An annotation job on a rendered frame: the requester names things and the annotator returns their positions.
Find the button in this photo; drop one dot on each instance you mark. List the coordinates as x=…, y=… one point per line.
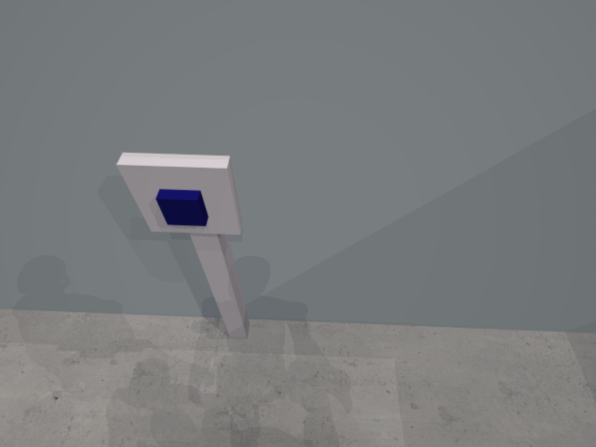
x=182, y=207

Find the panel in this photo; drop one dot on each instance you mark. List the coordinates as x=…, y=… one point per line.
x=145, y=174

